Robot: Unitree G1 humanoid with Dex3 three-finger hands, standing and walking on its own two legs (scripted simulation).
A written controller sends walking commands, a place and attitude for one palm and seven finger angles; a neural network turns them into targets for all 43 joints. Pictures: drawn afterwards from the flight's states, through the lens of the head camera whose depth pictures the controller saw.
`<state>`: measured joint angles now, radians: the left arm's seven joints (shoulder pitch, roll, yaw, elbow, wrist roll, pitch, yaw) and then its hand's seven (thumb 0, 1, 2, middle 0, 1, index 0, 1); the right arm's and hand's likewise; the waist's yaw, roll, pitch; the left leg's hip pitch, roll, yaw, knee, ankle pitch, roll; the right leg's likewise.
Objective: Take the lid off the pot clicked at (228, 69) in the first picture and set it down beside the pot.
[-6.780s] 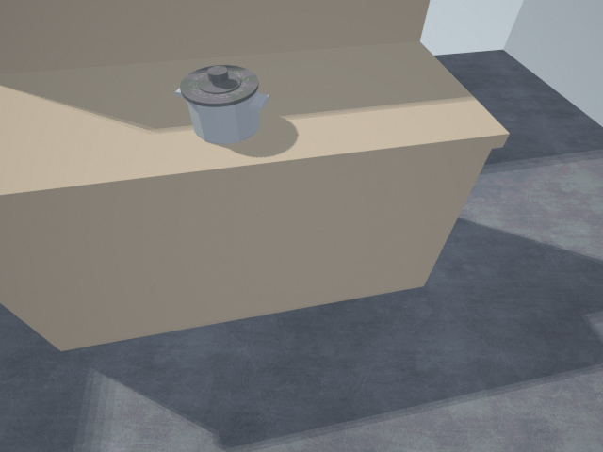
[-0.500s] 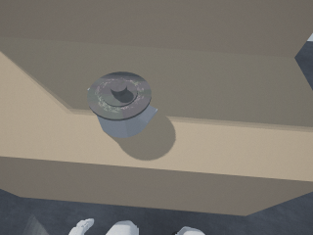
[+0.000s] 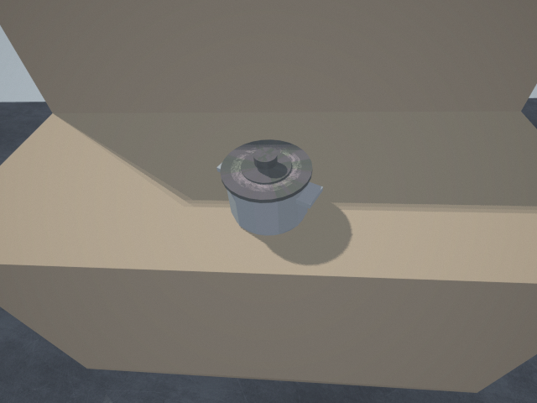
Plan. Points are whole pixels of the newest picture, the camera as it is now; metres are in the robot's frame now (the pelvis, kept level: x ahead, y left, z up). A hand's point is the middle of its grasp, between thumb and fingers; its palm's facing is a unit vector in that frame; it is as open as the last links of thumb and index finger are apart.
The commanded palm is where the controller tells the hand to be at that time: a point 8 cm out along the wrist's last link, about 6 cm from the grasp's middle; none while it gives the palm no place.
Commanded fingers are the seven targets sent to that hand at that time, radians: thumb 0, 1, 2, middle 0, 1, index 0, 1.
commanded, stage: come to a stop and stand still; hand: left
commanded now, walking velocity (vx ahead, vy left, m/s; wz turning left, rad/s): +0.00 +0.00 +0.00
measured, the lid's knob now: (265, 158) +0.50 +0.04 +0.11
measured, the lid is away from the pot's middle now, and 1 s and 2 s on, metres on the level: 0.00 0.00 0.00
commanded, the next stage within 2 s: look again from close up in 1.22 s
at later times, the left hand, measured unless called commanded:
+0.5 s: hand out of the picture +0.00 +0.21 -0.16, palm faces +0.01 -0.98 -0.22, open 7.3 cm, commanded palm none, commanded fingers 0.00 0.90 0.90 -0.20 -0.30 -0.20 -0.30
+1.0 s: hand out of the picture -0.01 +0.17 -0.16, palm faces +0.03 -0.99 -0.13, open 7.4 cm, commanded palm none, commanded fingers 0.00 0.90 0.90 -0.20 -0.30 -0.20 -0.30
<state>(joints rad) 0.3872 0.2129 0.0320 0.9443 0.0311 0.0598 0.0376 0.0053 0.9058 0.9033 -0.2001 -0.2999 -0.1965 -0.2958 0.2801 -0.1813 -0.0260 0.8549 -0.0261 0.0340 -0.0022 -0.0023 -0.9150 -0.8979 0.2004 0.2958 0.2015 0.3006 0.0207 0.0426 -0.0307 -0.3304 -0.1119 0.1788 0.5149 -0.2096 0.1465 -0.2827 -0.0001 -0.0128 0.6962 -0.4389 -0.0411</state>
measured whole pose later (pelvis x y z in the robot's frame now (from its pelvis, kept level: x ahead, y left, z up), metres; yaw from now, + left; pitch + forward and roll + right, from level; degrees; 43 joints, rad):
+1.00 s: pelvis +0.03 +0.03 +0.02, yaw +0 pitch +0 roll +0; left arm 0.35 0.10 -0.03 1.12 0.01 0.00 0.05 0.00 0.90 0.90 -0.20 -0.30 -0.20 -0.30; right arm 0.31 -0.15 0.01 1.10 -0.01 -0.03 -0.04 0.01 -0.92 -0.90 0.20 0.30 0.20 0.30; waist 0.00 -0.01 0.00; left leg -0.19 -0.10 0.09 0.40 -0.23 0.12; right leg -0.12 -0.01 -0.01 0.42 -0.31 0.01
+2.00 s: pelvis +0.03 +0.04 +0.02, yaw +1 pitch +0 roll -1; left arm 0.37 0.10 -0.03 1.14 0.01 0.00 0.05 0.00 0.91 0.90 -0.20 -0.30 -0.20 -0.30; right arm 0.33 -0.10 0.01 1.15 0.00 -0.04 -0.04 0.00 -0.91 -0.90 0.20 0.30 0.20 0.30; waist 0.00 -0.03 0.00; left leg -0.17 -0.11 0.09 0.38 -0.22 0.14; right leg -0.10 -0.02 -0.02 0.40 -0.31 0.02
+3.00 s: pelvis +0.03 +0.00 +0.01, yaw -2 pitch +1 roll +0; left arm 0.35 0.13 0.00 1.11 0.03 0.04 0.04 0.00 0.91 0.90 -0.20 -0.30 -0.19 -0.30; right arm 0.30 -0.10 -0.03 1.17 -0.01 -0.01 -0.04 0.00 -0.91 -0.90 0.20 0.30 0.20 0.30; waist -0.01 -0.03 -0.01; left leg -0.25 -0.04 0.12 0.50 -0.29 0.09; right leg -0.23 -0.01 -0.05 0.51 -0.31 0.00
